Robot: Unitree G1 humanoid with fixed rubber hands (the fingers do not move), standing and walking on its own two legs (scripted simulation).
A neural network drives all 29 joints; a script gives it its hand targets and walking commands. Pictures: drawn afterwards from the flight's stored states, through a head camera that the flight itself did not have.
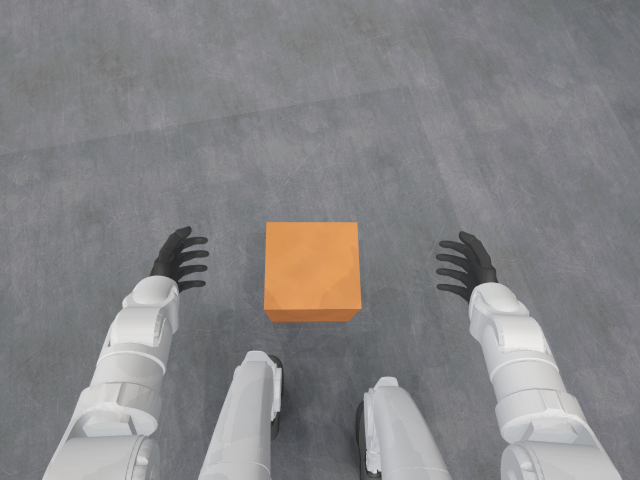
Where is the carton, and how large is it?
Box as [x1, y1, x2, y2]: [264, 222, 360, 322]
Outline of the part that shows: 266,222 264,310 271,321 347,321 360,309 356,222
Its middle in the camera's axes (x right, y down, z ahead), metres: -0.02 +0.10 +0.98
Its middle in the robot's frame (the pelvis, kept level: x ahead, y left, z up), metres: +0.46 +0.03 -0.55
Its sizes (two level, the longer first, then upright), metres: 0.210 0.200 0.250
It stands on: the floor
